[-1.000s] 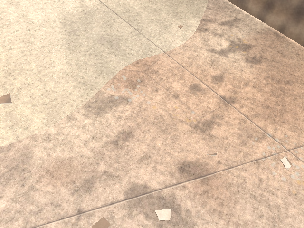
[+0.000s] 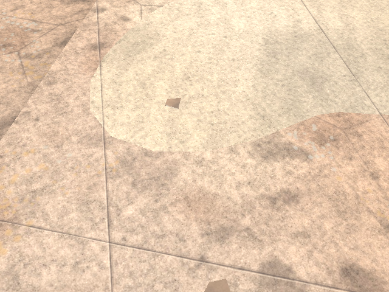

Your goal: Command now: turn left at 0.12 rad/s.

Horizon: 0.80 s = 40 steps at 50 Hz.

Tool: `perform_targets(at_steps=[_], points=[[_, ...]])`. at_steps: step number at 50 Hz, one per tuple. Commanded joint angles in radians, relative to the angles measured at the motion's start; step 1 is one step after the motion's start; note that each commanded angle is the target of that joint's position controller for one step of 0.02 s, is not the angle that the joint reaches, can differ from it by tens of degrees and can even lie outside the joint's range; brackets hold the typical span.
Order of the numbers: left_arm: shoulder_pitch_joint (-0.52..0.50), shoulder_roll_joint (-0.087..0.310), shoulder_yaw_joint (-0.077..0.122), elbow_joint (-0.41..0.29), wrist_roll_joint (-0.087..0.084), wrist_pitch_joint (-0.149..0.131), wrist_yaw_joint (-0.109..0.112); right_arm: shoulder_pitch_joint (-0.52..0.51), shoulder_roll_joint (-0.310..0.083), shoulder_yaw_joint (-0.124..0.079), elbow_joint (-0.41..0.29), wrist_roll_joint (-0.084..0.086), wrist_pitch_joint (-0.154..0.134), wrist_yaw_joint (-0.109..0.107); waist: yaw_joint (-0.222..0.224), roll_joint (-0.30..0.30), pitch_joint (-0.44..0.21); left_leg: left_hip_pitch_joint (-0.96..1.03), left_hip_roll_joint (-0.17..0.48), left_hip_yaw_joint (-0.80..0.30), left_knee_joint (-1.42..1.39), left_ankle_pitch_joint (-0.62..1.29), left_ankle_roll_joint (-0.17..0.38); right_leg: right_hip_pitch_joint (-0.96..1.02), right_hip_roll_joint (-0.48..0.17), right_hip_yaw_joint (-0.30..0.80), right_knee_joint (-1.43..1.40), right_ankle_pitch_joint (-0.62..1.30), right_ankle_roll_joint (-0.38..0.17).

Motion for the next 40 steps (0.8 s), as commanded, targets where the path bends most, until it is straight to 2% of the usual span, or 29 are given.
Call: perform_targets(at_steps=[1,3,5,6,7,8,9,10,12,14,22,37,38,40], points=[[-0.035,0.056,0.002,-0.061,0.002,-0.013,0.001,-0.02,-0.157,-0.044,-0.032,-0.001,-0.01,-0.003,-0.03,0.179,-0.1,0.082,0.24,-0.201,-0.115,0.271,0.171,0.052,-0.008,0.009,-0.15,-0.006,-0.001],[-0.02,0.063,0.002,-0.053,-0.001,-0.016,0.0,-0.028,-0.151,-0.04,-0.013,0.002,-0.008,0.001,-0.028,0.177,-0.091,0.063,0.243,-0.23,-0.115,0.208,0.173,0.097,-0.002,0.004,-0.246,0.016,-0.011],[0.027,0.048,-0.005,-0.03,0.008,-0.024,-0.005,-0.048,-0.129,-0.03,0.009,0.015,-0.009,0.003,0.013,0.148,-0.079,0.014,0.212,-0.218,-0.1,0.128,0.131,0.212,0.008,-0.008,-0.466,0.21,-0.036],[0.037,0.067,-0.005,-0.025,0.022,-0.029,-0.006,-0.016,-0.116,-0.025,0.027,0.011,-0.015,0.005,0.011,0.111,-0.088,-0.02,0.183,-0.206,-0.094,0.084,0.086,0.289,-0.017,0.03,-0.509,0.346,-0.054],[0.043,0.119,0.002,-0.029,0.024,-0.031,-0.003,0.015,-0.11,-0.022,0.037,-0.007,-0.022,0.009,-0.02,0.034,-0.099,-0.047,0.13,-0.164,-0.059,0.018,0.042,0.335,-0.081,0.088,-0.49,0.497,-0.08],[0.019,0.153,0.014,-0.008,0.007,-0.033,-0.005,0.043,-0.113,-0.028,0.04,-0.009,-0.024,0.011,-0.061,-0.069,-0.092,-0.014,0.071,-0.098,-0.073,-0.013,0.008,0.258,-0.072,0.069,-0.449,0.371,-0.119],[-0.001,0.098,0.003,-0.015,0.003,-0.038,-0.012,-0.012,-0.131,-0.028,0.046,-0.012,-0.021,0.008,-0.02,-0.043,-0.078,0.038,0.057,-0.08,-0.043,-0.013,-0.013,0.195,-0.052,0.065,-0.475,0.264,-0.123],[-0.007,0.071,-0.006,-0.007,0.012,-0.044,-0.012,-0.038,-0.129,-0.031,0.044,-0.006,-0.017,0.003,-0.017,-0.036,-0.073,0.054,0.058,-0.075,-0.028,0.003,-0.012,0.171,-0.047,0.064,-0.49,0.232,-0.111],[-0.014,0.062,-0.012,0.004,0.016,-0.056,-0.011,-0.035,-0.119,-0.031,0.056,-0.001,-0.003,-0.006,-0.015,-0.029,-0.063,0.054,0.065,-0.082,-0.025,0.064,-0.001,0.174,-0.033,0.052,-0.494,0.257,-0.09],[0.006,0.06,-0.016,0.024,0.013,-0.062,-0.008,-0.019,-0.113,-0.032,0.075,-0.001,0.001,-0.008,-0.012,-0.009,-0.064,0.055,0.067,-0.083,-0.029,0.086,0.002,0.186,-0.026,0.043,-0.485,0.266,-0.083],[0.009,0.058,-0.024,0.076,0.01,-0.054,0.004,0.009,-0.112,-0.036,0.159,0.005,-0.004,-0.013,-0.005,0.044,-0.048,0.057,0.065,-0.074,-0.036,0.133,-0.014,0.203,-0.01,0.034,-0.486,0.269,-0.089],[0.018,0.041,-0.034,0.162,0.009,-0.048,0.009,0.027,-0.116,-0.03,0.292,0.012,-0.007,-0.025,-0.008,0.041,-0.04,0.073,0.066,-0.061,-0.042,0.156,-0.018,0.204,0.014,0.015,-0.498,0.274,-0.088],[0.037,0.036,-0.034,0.175,0.007,-0.046,0.01,0.042,-0.113,-0.029,0.306,0.013,-0.006,-0.026,-0.008,0.044,-0.061,0.08,0.054,-0.051,-0.044,0.049,-0.014,0.209,0.028,0.0,-0.494,0.177,-0.091],[0.037,0.04,-0.031,0.175,-0.004,-0.043,0.015,0.052,-0.131,-0.038,0.316,0.026,-0.002,-0.029,-0.016,0.053,-0.012,0.017,0.043,-0.059,-0.046,-0.343,0.017,0.137,0.054,-0.015,-0.455,-0.127,-0.119]])
Keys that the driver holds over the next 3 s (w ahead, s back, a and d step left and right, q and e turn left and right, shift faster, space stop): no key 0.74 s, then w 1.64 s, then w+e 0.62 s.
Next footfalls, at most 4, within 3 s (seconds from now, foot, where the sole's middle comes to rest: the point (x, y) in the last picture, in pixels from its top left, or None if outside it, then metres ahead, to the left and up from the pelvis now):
0.12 right None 0.03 -0.15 -0.78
1.42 left None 0.42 0.08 -0.78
1.94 right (239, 227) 0.71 -0.17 -0.78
2.48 left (181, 156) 1.03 0.06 -0.78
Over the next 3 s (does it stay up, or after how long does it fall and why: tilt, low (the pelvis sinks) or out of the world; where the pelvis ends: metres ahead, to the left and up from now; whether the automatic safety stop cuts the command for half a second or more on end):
stays up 1.12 -0.08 -0.02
